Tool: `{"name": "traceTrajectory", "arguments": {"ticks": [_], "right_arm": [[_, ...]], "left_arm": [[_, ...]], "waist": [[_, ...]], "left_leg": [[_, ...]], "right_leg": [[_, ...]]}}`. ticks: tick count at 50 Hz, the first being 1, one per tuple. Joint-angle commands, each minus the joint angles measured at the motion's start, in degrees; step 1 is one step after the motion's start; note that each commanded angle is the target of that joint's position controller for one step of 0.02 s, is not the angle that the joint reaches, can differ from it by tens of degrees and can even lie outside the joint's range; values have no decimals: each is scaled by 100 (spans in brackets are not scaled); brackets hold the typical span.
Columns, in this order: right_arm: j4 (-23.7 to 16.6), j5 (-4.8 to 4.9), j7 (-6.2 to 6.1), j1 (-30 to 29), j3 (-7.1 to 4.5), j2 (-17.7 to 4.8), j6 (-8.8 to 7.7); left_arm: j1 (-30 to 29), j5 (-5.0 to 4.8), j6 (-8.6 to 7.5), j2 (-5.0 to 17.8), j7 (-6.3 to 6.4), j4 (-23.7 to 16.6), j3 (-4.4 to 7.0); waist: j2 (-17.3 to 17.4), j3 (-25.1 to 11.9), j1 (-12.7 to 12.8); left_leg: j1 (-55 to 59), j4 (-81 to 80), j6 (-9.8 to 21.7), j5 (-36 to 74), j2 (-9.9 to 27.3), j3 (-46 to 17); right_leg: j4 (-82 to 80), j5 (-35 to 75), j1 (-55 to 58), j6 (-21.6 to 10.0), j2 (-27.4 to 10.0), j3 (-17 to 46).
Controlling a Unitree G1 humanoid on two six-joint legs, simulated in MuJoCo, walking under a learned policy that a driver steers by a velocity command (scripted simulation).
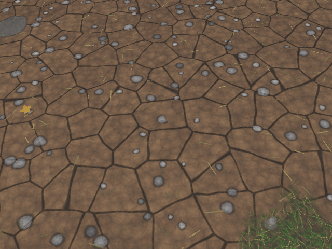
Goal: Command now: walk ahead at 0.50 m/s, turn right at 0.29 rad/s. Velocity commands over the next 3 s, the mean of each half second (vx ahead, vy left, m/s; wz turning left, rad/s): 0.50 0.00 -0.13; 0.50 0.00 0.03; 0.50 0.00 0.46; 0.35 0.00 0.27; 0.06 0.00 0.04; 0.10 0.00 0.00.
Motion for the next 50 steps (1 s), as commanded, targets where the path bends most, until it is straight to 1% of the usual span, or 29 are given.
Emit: {"name": "traceTrajectory", "arguments": {"ticks": [1,3,5,9,12,13,14,15,16,17,18,19,20,21,24,26,30,35,37,38,39,40,41,42,43,44,45,47,50], "right_arm": [[-344,-7,55,-326,-46,-328,-81],[-427,1,133,-727,28,-167,-132],[-494,47,199,-893,23,-226,-149],[-606,61,317,-1067,24,-318,-167],[-538,49,290,-773,-4,-410,-164],[-366,27,255,-189,-88,-542,-186],[-135,-13,225,706,-180,-761,-203],[-5,-66,198,1582,-232,-1104,-186],[158,49,207,1941,-299,-1256,-130],[198,214,185,1954,-263,-991,-64],[85,152,130,1535,-178,-719,-32],[13,39,113,1094,-112,-628,-19],[-21,-19,109,847,-67,-513,-45],[-7,-64,109,771,-42,-456,-64],[158,18,64,850,-67,-520,-78],[224,52,3,923,-101,-626,-43],[379,136,-61,1265,-100,-676,31],[643,148,-89,1757,-121,-761,190],[664,143,-124,1693,-157,-866,252],[650,143,-142,1602,-173,-933,277],[609,130,-155,1477,-144,-889,305],[462,30,-166,1400,-49,-697,285],[393,4,-99,2207,164,-22,163],[499,76,-36,1946,75,-482,50],[275,227,1,1375,-23,-784,-12],[201,253,-7,1035,-3,-716,-24],[193,186,-21,905,-15,-637,9],[309,168,-55,1217,-29,-466,182],[272,161,-110,1140,-16,-282,341]], "left_arm": [[-94,-60,-133,993,138,-289,274],[89,-64,-117,1007,145,-169,283],[244,-76,-128,1004,131,-44,291],[527,-69,-38,977,184,132,304],[538,-59,69,1062,184,177,326],[415,-67,85,1070,155,155,307],[293,-40,77,959,122,90,241],[638,98,23,537,99,25,94],[1405,-78,-92,338,64,82,-8],[832,-212,-161,825,113,-36,70],[4,-239,-187,1041,135,-244,106],[-331,-135,-185,983,170,-326,102],[-392,-16,-166,964,186,-333,142],[-256,22,-127,871,162,-312,145],[-197,41,-40,496,149,-326,67],[-553,71,-52,400,136,-461,27],[-1432,26,-130,215,33,-654,-52],[-2184,-26,-199,317,-133,-956,-30],[-1998,-10,-208,464,-170,-956,28],[-1613,6,-208,601,-160,-864,97],[-798,21,-202,823,-124,-626,218],[251,90,-181,1167,-56,-411,325],[610,102,-162,1610,-54,-304,420],[729,15,-123,1078,-44,-288,293],[265,1,-107,934,-21,-319,212],[-130,34,-99,821,-9,-360,172],[-406,80,-117,681,-34,-346,133],[-659,116,-217,522,-67,-298,103],[-668,127,-327,651,-40,-99,159]], "waist": [[-416,-209,-46],[-489,-32,165],[-535,78,232],[-550,200,289],[-584,72,112],[-503,-304,-216],[-441,-962,-638],[438,-1893,-755],[1674,-2543,-587],[813,-2158,-846],[325,-1359,-908],[-137,-801,-685],[-87,-556,-489],[128,-481,-321],[233,-354,-163],[127,-300,-222],[92,-149,-557],[106,65,-729],[216,-77,-514],[295,-336,-264],[216,-841,173],[-113,-1644,582],[-1515,-2468,253],[-1339,-2620,473],[-1039,-1565,418],[-558,-988,246],[-346,-569,59],[-632,-419,-260],[-641,-191,-349]], "left_leg": [[88,-1292,-84,1582,-28,-46],[573,-2008,-27,2405,-256,140],[581,-2276,80,2524,-282,65],[21,-2550,332,1798,-238,-99],[410,-2584,493,676,-392,116],[1277,-2739,634,739,-554,307],[2781,-2410,834,1164,-370,224],[4707,-1793,1249,1997,725,-959],[6285,-2389,2280,1118,1809,-3506],[6124,-2991,2099,-420,1705,-3799],[5374,-3208,1786,-530,1455,-3070],[4416,-3389,1635,37,1267,-2558],[3746,-3470,1615,673,1089,-2188],[3356,-3603,1569,1134,909,-1889],[2899,-3926,1523,2175,630,-1041],[2879,-4037,1450,2528,514,-672],[2902,-4154,1130,2192,162,-112],[3935,-3807,1108,2058,633,-362],[4226,-3386,1011,2926,732,-372],[4228,-2931,945,3815,673,-296],[3955,-2027,811,4272,431,-91],[2819,-510,635,3045,159,63],[440,1747,254,-878,-881,197],[-298,2376,289,-2496,-846,-495],[-723,2489,314,-2137,-535,-411],[-608,2204,308,-1643,-255,-266],[-411,1833,256,-1349,-90,-207],[241,1491,168,-999,114,-285],[131,1087,12,-522,150,-366]], "right_leg": [[-808,1237,132,-816,-1243,784],[-834,653,-176,-684,-1167,671],[-610,353,-34,-662,-1293,792],[164,597,823,-622,-1646,1136],[826,1907,1131,-492,-1694,1247],[1515,2739,1073,-394,-1459,1080],[2563,2818,454,-245,-1150,867],[4517,328,-939,13,-648,550],[6153,-2567,-2834,430,128,584],[6252,-2172,-3587,433,-261,854],[6032,-1634,-3763,406,-568,633],[5722,-1229,-3593,427,-817,417],[5217,-812,-3309,444,-1013,483],[4962,-707,-2956,466,-1128,470],[4070,-437,-2716,622,-1230,248],[3355,156,-2772,685,-1235,137],[1676,1642,-2322,600,-950,-155],[989,1311,-2631,349,-783,-137],[871,800,-2299,177,-652,-205],[813,660,-1677,63,-488,-343],[675,936,-486,-128,-410,-432],[1016,1397,1350,-500,-1217,409],[714,444,3499,-1484,-2647,3085],[106,-261,3588,-1482,-2748,3975],[-105,-377,2774,-1211,-2549,3132],[-268,-15,1860,-1035,-2340,2403],[-497,389,1097,-935,-2142,1927],[-921,594,276,-830,-1914,1306],[-1305,851,-118,-832,-1896,621]]}}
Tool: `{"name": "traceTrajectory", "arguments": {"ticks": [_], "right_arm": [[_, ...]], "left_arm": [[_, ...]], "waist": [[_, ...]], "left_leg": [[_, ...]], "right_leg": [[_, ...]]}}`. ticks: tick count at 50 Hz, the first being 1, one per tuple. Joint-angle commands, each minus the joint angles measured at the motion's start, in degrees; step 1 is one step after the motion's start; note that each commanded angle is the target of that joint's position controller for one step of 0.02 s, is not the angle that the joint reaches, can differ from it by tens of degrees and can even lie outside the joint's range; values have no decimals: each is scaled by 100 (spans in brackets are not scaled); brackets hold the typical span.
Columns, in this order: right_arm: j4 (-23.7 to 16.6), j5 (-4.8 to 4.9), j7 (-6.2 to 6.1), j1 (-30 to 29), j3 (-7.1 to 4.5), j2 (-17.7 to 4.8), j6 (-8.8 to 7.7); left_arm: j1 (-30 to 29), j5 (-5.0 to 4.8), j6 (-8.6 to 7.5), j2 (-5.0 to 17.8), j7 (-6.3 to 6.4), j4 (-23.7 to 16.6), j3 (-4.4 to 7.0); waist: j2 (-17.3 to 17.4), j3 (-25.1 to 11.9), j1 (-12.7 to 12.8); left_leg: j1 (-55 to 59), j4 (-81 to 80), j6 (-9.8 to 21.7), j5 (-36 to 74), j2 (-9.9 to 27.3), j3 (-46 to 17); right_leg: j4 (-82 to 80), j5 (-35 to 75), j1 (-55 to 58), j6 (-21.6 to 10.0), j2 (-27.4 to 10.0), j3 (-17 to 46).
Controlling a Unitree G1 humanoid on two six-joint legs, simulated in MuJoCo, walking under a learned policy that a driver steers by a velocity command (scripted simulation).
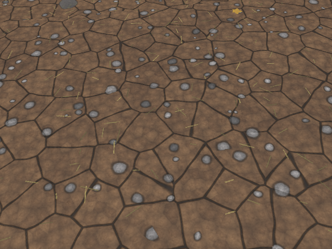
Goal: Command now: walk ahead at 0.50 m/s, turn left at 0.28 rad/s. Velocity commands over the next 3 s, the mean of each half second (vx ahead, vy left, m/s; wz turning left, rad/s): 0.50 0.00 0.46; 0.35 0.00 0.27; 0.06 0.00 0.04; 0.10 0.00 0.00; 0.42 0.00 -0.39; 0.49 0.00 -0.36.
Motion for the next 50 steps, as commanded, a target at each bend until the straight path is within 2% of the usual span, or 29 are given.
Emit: {"name": "traceTrajectory", "arguments": {"ticks": [1,6,11,14,15,16,17,18,19,20,21,22,23,24,27,32,34,36,38,40,41,42,43,44,45,46,47,48,50], "right_arm": [[-265,-17,-50,196,-97,-291,76],[-464,-47,71,-515,-71,-150,-2],[-892,-41,224,-1307,-21,-78,4],[-1086,-40,314,-1265,-87,-216,18],[-1065,-44,321,-975,-157,-337,34],[-915,-29,311,-283,-287,-535,42],[-660,-9,235,693,-494,-918,60],[-583,-5,117,1237,-684,-1640,94],[-747,5,141,1169,-609,-1602,34],[-746,-51,159,1124,-475,-1145,-11],[-753,-47,147,865,-418,-922,-45],[-823,-37,137,464,-361,-752,-48],[-924,-76,115,153,-296,-565,-46],[-1017,-124,96,5,-275,-526,-38],[-1034,-94,7,45,-336,-712,-68],[-819,-61,-98,464,-316,-703,-50],[-700,-51,-87,692,-313,-741,-51],[-591,-57,-106,819,-302,-710,-9],[-537,-96,-144,829,-300,-699,49],[-601,-101,-163,580,-278,-649,87],[-717,-165,-163,566,-209,-476,79],[-688,-176,-161,1301,-94,-170,27],[-507,-126,-116,1800,-77,-247,15],[-497,-35,-101,1517,-188,-705,74],[-604,-11,-129,942,-209,-742,165],[-687,-70,-161,584,-207,-676,264],[-709,-118,-196,495,-216,-583,369],[-673,-123,-220,614,-176,-387,447],[-568,-160,-263,799,-105,-127,474]], "left_arm": [[-211,41,-182,747,54,-236,203],[-81,14,-140,882,145,-33,229],[365,-92,20,1043,187,263,299],[280,-155,160,1210,238,304,360],[199,-162,206,1299,273,275,385],[98,-164,265,1324,307,247,384],[127,-140,273,1216,345,196,328],[537,49,165,648,299,-74,130],[460,14,-73,460,209,-199,7],[-188,-232,-237,929,118,-320,125],[-465,-289,-320,914,101,-418,104],[-496,-161,-336,887,143,-376,113],[-456,-47,-289,963,176,-343,173],[-376,-12,-214,945,166,-347,190],[-388,37,-60,724,180,-417,152],[-1333,-12,-94,419,87,-601,-1],[-1616,-79,-131,492,29,-683,6],[-1754,-25,-181,614,-18,-756,43],[-1570,38,-239,717,-56,-728,94],[-849,106,-283,835,-42,-510,168],[-315,188,-310,1098,-19,-439,221],[205,297,-263,1365,9,-394,256],[525,116,-162,991,-34,-202,181],[314,-51,-74,899,-54,-247,145],[-123,-49,4,797,-29,-310,107],[-546,-5,52,604,-20,-342,11],[-848,35,74,469,-15,-357,-54],[-1033,79,110,510,-21,-319,-43],[-1177,125,133,583,-4,-249,-13]], "waist": [[-644,-69,-143],[-555,70,106],[-497,327,417],[-674,192,218],[-792,-62,26],[-765,-456,-387],[-547,-986,-836],[775,-1612,-689],[1018,-2420,-566],[464,-1951,-837],[250,-1287,-717],[-140,-820,-446],[-97,-585,-230],[9,-503,-77],[-7,-381,30],[184,-208,-410],[219,-106,-550],[212,1,-570],[297,-125,-451],[312,-497,-26],[9,-1121,174],[-1103,-2024,117],[-1881,-2724,127],[-1248,-2260,199],[-813,-1573,168],[-578,-1002,56],[-631,-736,-124],[-856,-594,-270],[-1121,-685,-346]], "left_leg": [[-503,-331,-147,718,278,-347],[-501,-1869,-137,2221,148,-74],[-798,-2681,72,1878,45,263],[-512,-2833,350,961,-211,611],[-15,-2806,468,671,-430,813],[923,-3008,630,728,-700,967],[2502,-3227,870,1029,-789,723],[4717,-3276,1713,936,678,-1792],[5668,-4364,2482,154,1497,-4469],[5459,-4575,2124,96,1334,-3810],[4713,-4559,1893,408,1102,-2980],[3812,-4599,1705,961,858,-2357],[3113,-4717,1615,1533,672,-1936],[2673,-4852,1614,1823,553,-1797],[2066,-5040,1659,2482,368,-1351],[1858,-5056,1222,1931,26,-716],[2054,-5031,1204,1573,200,-901],[2513,-4629,1111,2185,327,-1031],[2928,-4131,939,2898,423,-1172],[2964,-3299,677,3870,146,-1061],[2526,-2343,434,3299,-204,-881],[984,-395,-5,833,-844,-577],[344,658,-223,-2269,-1097,-715],[0,1104,-279,-2184,-853,-897],[-232,1105,-333,-1851,-628,-633],[-197,693,-362,-1585,-423,-445],[168,166,-366,-1364,-202,-390],[661,-410,-395,-1190,-179,-230],[1370,-1333,-454,-918,-242,17]], "right_leg": [[-1399,699,172,-945,-1706,1073],[-1422,1062,516,-625,-1507,105],[-1141,1287,1497,-525,-1847,-186],[-428,2961,1974,-348,-2006,-369],[99,4009,1999,-262,-1979,-473],[1059,4660,1818,-122,-1829,-649],[2409,4168,996,102,-1573,-776],[4599,775,-1381,477,-912,-756],[5818,-2572,-2792,596,4,505],[6001,-2240,-3432,443,-371,1039],[5655,-1750,-3522,324,-615,947],[5112,-1379,-3217,334,-839,908],[4688,-1138,-2774,382,-987,904],[4518,-995,-2440,441,-1023,909],[3787,-565,-2249,703,-936,751],[1639,1437,-1760,777,-654,576],[1284,1680,-1701,702,-592,612],[931,1502,-1836,535,-509,648],[727,1245,-1664,339,-419,654],[360,1675,-657,98,-276,453],[665,3443,567,-163,-851,881],[1043,5175,2611,-1108,-2191,2344],[848,5164,3151,-1647,-2813,3512],[611,3697,2649,-1485,-2636,3395],[391,2704,1930,-1224,-2370,2923],[132,2256,1067,-1086,-2112,2496],[-79,1951,362,-948,-1909,2181],[-263,1802,-200,-834,-1656,1856],[-332,2269,-576,-841,-1409,1358]]}}
Over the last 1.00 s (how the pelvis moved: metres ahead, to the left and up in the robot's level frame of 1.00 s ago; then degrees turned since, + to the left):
0.60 0.01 -0.04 0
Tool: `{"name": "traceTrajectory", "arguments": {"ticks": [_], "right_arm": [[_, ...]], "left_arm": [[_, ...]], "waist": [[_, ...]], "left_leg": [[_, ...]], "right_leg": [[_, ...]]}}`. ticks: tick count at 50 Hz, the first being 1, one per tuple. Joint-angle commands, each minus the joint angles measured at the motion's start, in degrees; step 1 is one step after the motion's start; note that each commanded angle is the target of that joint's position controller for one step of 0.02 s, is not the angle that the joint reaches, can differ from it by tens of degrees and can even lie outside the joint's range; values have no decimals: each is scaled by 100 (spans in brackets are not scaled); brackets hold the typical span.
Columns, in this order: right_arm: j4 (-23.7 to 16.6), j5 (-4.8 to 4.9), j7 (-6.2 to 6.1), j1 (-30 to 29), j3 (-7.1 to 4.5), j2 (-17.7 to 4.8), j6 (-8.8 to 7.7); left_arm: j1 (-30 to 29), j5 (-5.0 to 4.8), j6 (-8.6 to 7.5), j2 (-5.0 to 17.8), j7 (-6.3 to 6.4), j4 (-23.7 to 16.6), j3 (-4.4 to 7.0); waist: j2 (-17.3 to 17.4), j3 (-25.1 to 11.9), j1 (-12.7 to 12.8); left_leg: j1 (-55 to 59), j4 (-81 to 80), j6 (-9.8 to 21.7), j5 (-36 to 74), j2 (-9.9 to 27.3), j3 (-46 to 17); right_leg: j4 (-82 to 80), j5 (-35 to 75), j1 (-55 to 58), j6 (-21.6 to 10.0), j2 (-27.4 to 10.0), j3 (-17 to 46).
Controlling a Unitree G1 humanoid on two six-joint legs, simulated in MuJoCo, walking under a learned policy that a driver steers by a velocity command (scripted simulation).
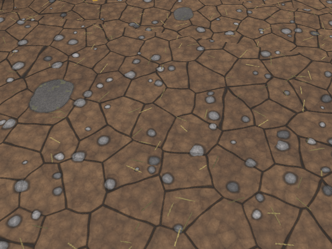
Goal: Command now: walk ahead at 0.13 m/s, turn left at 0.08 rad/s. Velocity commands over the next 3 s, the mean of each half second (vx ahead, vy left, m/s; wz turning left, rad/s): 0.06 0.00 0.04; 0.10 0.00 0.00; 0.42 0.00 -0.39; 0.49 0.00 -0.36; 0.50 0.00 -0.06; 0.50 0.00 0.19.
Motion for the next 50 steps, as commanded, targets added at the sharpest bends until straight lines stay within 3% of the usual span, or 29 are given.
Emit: {"name": "traceTrajectory", "arguments": {"ticks": [1,4,6,7,8,9,10,11,12,15,19,30,38,39,41,42,44,47,50], "right_arm": [[-129,-54,-75,640,-52,-178,34],[-52,-51,-58,516,-73,-263,49],[-42,-130,-36,358,-78,-256,69],[-129,-204,-44,193,-80,-330,69],[-247,-214,-71,66,-96,-521,58],[-147,-137,-82,-98,-191,-866,54],[-154,-128,-53,-154,-149,-566,11],[-114,-164,-43,-161,-93,-375,-40],[-101,-169,-37,-206,-81,-346,-91],[5,-100,-33,-82,-78,-329,-211],[118,-73,-49,-54,-78,-342,-211],[560,-53,-54,-137,-60,-281,-170],[934,-55,-75,-165,-36,-243,-149],[1042,-51,-77,-44,-24,-187,-140],[1117,6,-88,-12,-59,-274,-120],[1096,18,-99,-47,-61,-290,-141],[1082,68,-92,-13,-44,-240,-278],[1051,107,-6,-78,-22,-110,-533],[944,118,89,-149,7,82,-734]], "left_arm": [[-351,28,-6,755,46,-251,174],[-311,-59,72,808,87,-99,172],[-348,-91,130,695,80,-29,108],[-210,-65,135,549,64,60,48],[-109,-7,139,497,55,111,18],[173,-15,162,520,63,131,48],[40,1,185,616,98,185,54],[-8,-31,202,626,124,193,64],[28,-45,219,576,157,252,56],[120,-38,222,568,180,390,61],[38,-93,235,577,181,558,74],[-17,-130,371,664,282,1081,109],[-32,-131,409,664,329,1373,111],[79,-133,416,603,331,1465,98],[129,-201,436,707,342,1523,144],[120,-217,414,739,350,1499,155],[212,-253,276,727,339,1478,154],[620,-303,42,815,269,1561,197],[907,-328,-48,1047,191,1592,247]], "waist": [[-1012,-982,-213],[-855,-1157,-178],[-758,-889,-217],[-631,-692,-179],[-373,-505,-72],[367,-284,278],[350,-174,108],[347,-127,107],[336,-140,128],[214,-382,93],[9,-523,47],[-166,-460,71],[-146,-328,77],[-145,-442,70],[-149,-131,73],[-171,152,78],[-240,524,88],[-455,501,209],[-1097,358,126]], "left_leg": [[798,-1151,-77,566,224,116],[1365,-2093,6,1574,195,199],[1811,-2825,155,2072,129,273],[1918,-3107,265,2278,322,25],[1864,-3362,421,2281,675,-347],[1176,-3311,580,1250,616,-343],[746,-3451,546,618,443,-246],[623,-3505,455,662,406,-219],[646,-3473,376,1043,373,-186],[1027,-3205,330,2067,354,-124],[1242,-3037,354,2695,306,-56],[1369,-3097,363,2961,203,85],[1358,-3246,339,2642,144,170],[1409,-3294,349,2056,81,240],[1055,-3241,512,91,-49,298],[775,-3266,600,-650,-18,215],[422,-3234,735,-1050,82,57],[75,-2755,790,-546,64,81],[46,-2049,787,363,-149,483]], "right_leg": [[-927,2163,390,-1011,-1262,985],[-919,989,438,-959,-1305,974],[-962,-801,78,-653,-1077,945],[-959,-1602,-121,-371,-928,943],[-752,-2085,-238,-122,-716,832],[-675,-1945,18,58,-330,435],[-447,-1606,404,154,-293,338],[-345,-1363,530,133,-303,327],[-272,-1123,604,93,-339,338],[-105,-359,720,63,-333,297],[17,257,889,82,-359,301],[35,599,1155,118,-386,318],[-75,365,1163,134,-374,308],[-106,-231,1201,125,-308,239],[-59,-2284,856,-12,-179,192],[-124,-3029,582,-104,-235,317],[-222,-3530,353,-280,-423,640],[-395,-3482,716,-596,-813,1337],[-1071,-3197,982,-1160,-1575,2857]]}}
Over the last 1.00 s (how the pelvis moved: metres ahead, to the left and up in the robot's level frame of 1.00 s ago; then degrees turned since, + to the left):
0.52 0.12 -0.01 24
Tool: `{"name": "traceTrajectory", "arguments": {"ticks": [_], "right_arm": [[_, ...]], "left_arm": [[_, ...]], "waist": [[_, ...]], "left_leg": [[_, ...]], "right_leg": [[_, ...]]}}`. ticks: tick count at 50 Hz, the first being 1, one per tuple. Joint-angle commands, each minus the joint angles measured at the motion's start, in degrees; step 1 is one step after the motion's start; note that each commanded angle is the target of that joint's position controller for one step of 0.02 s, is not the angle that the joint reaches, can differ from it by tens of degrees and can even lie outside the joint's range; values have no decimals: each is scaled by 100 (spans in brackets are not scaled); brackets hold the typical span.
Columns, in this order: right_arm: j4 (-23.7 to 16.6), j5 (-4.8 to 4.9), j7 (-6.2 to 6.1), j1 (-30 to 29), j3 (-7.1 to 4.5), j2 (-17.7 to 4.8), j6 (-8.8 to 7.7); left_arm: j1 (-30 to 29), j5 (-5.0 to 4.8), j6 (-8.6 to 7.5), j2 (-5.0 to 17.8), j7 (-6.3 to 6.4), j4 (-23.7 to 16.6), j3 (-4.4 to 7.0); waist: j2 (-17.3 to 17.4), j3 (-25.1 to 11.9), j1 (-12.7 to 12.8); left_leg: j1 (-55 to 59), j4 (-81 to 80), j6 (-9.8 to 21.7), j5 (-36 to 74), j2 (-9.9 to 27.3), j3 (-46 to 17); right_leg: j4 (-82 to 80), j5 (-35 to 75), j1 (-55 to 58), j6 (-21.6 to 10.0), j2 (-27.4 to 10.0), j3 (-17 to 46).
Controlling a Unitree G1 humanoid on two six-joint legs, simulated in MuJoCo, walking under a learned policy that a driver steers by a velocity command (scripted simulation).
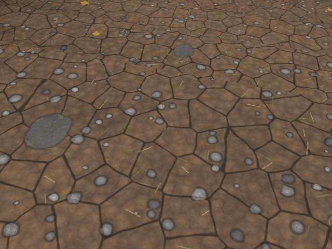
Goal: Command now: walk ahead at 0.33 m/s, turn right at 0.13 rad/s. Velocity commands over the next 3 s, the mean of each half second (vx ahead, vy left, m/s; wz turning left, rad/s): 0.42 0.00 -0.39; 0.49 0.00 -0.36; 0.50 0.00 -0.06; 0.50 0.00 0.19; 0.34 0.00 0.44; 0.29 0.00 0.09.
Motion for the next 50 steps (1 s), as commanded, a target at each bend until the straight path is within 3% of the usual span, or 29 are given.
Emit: {"name": "traceTrajectory", "arguments": {"ticks": [1,2,3,4,5,6,7,8,10,13,15,18,20,21,22,23,24,25,27,28,30,32,34,38,43,46,48,49,50], "right_arm": [[-379,19,81,-206,-43,-272,-305],[-214,0,101,229,-69,-338,-344],[80,2,112,984,-155,-560,-374],[441,-2,88,1899,-349,-1130,-349],[505,-65,94,2212,-353,-1138,-290],[417,-171,94,1959,-200,-700,-274],[286,-195,96,1636,-152,-558,-261],[239,-146,110,1367,-121,-543,-246],[145,-173,99,974,-10,-326,-195],[-23,-237,-10,531,14,-512,-203],[43,-169,-74,765,-67,-858,-243],[68,-67,-96,796,-133,-1031,-233],[-28,-85,-124,643,-179,-1149,-139],[-114,-92,-121,533,-184,-1181,-100],[-232,-136,-109,503,-169,-1181,-124],[-506,-250,30,1107,94,-215,-249],[-666,-59,120,538,52,-490,-510],[-931,169,134,-52,-66,-835,-624],[-934,25,23,-170,-139,-939,-648],[-921,-49,-5,38,-184,-950,-560],[-1023,-130,-24,71,-217,-863,-397],[-1244,-243,-62,-371,-221,-813,-307],[-1437,-254,-77,-881,-202,-749,-286],[-1634,-202,45,-1634,-95,-520,-376],[-1983,-114,230,-2405,-60,-667,-461],[-2051,-92,302,-2240,-73,-785,-513],[-1753,-103,264,-1047,-223,-1088,-533],[-1569,-187,220,57,-307,-1384,-529],[-1358,-202,215,845,-450,-1773,-444]], "left_arm": [[-33,-44,-141,1004,-51,-253,170],[-431,-69,-145,925,-66,-427,153],[-1085,-93,-176,780,-88,-704,118],[-1433,-65,-265,466,-117,-956,61],[-1176,-15,-346,460,-123,-914,79],[-1043,-88,-352,568,-138,-877,120],[-921,-194,-311,445,-158,-868,105],[-978,-224,-275,319,-162,-923,83],[-1093,-139,-204,215,-189,-1027,93],[-1587,-20,-105,-66,-314,-1362,-19],[-1960,23,-62,-107,-357,-1612,-73],[-1931,27,-22,258,-410,-1831,41],[-1124,1,20,622,-442,-1713,237],[-307,-11,68,890,-427,-1501,401],[501,-27,145,1209,-335,-1317,583],[572,-8,140,1673,-261,-1365,617],[719,47,64,1394,-251,-1399,515],[398,91,-49,1140,-244,-1390,444],[-526,107,-190,811,-298,-1634,332],[-763,168,-214,726,-294,-1738,294],[-782,122,-209,722,-252,-1777,276],[-506,107,-211,854,-157,-1748,298],[-181,129,-203,944,-65,-1684,311],[359,62,-170,884,-5,-1495,276],[962,63,-107,881,7,-1249,253],[1049,99,-18,982,49,-1203,283],[774,123,6,989,26,-1299,258],[569,188,-21,874,3,-1469,185],[1368,111,-129,359,-52,-1396,36]], "waist": [[-963,702,-131],[-795,637,-403],[-293,498,-813],[1017,167,-1035],[1759,65,-1014],[942,280,-763],[636,389,-551],[475,613,-453],[524,768,-302],[514,932,-247],[561,914,-322],[659,661,-53],[860,48,450],[807,-406,858],[479,-732,1223],[-1256,-1411,481],[-895,-1926,767],[-688,-900,692],[217,-92,90],[134,-53,-165],[-62,73,-320],[-120,220,-238],[-211,312,-43],[-319,226,345],[-312,346,636],[-496,229,443],[-561,-528,-221],[-311,-1380,-730],[1178,-2275,-649]], "left_leg": [[-900,-171,231,109,-77,217],[-228,-615,284,357,-17,145],[983,-1122,315,1013,199,-166],[2560,-1642,507,1861,924,-1392],[3262,-1836,847,3489,1992,-2617],[3118,-1643,897,3896,2211,-2447],[3097,-1669,836,3959,2141,-2018],[2936,-1891,725,3841,2047,-1525],[2290,-2326,423,3680,1676,-641],[783,-2895,299,3164,1130,414],[532,-3125,341,3347,1246,625],[1217,-2440,252,5579,1477,941],[1510,-1113,114,7346,1547,1121],[1191,-39,9,7345,1434,1156],[-66,1522,-172,5938,1182,1127],[-2308,4006,-458,-16,-9,837],[-2849,4848,-290,-648,-208,-483],[-3432,4763,-126,-123,90,-517],[-2787,3811,-78,677,554,-440],[-2332,3516,-113,825,716,-515],[-2045,2964,-271,894,814,-423],[-2143,2334,-484,1386,763,-259],[-2376,1446,-608,2207,689,-174],[-1950,-113,-554,3576,423,-41],[-2634,-789,-341,3026,319,-81],[-2337,-1041,-107,2220,147,42],[-446,-1224,249,2367,-44,218],[1332,-919,688,2641,737,-581],[3669,-1069,1600,1746,1981,-2884]], "right_leg": [[-1861,-1111,1,-1280,-1465,2720],[-1521,-310,-368,-1117,-1235,2358],[-699,871,-1184,-763,-736,1531],[1162,1495,-2467,-203,210,215],[2562,-767,-3604,-18,438,165],[3337,-1085,-4034,-152,164,693],[3735,-755,-4317,-246,14,822],[3644,-370,-4567,-300,-149,769],[3096,391,-4150,-274,-339,516],[1528,1562,-2708,-20,-256,-211],[819,1806,-1997,-63,-183,-515],[338,1621,-1552,-413,36,-714],[306,1377,-593,-687,359,-869],[19,1542,535,-872,503,-811],[-173,1327,2065,-1078,183,-2],[-822,106,3678,-2161,-1570,3375],[-1986,-777,3673,-2343,-1923,4984],[-2234,-616,2964,-2008,-1762,4242],[-2386,526,1086,-1638,-1258,2914],[-2472,870,526,-1558,-1035,2485],[-2614,1129,-110,-1536,-847,2078],[-2702,1330,-510,-1534,-699,1751],[-2706,1542,-486,-1418,-605,1544],[-2537,1677,-243,-1074,-463,1221],[-1977,2093,1237,-1111,-974,1696],[-1554,3290,1807,-1004,-1193,1834],[-441,5104,1534,-796,-823,1488],[948,4388,565,-618,-527,1262],[3136,1541,-1670,-117,431,676]]}}
Over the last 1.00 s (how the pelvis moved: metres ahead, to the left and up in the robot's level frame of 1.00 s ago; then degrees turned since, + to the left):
0.11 0.03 -0.01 -1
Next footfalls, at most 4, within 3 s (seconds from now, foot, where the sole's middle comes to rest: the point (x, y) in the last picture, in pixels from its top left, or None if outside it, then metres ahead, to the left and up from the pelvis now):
0.44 right None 0.32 -0.14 -0.76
0.98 left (190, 217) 0.67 -0.07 -0.76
1.48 right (263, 185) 0.83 -0.41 -0.76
2.04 left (231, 126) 1.20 -0.31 -0.76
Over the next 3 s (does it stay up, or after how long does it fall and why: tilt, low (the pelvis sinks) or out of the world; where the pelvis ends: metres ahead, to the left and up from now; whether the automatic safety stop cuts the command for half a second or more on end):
stays up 1.33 -0.40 0.02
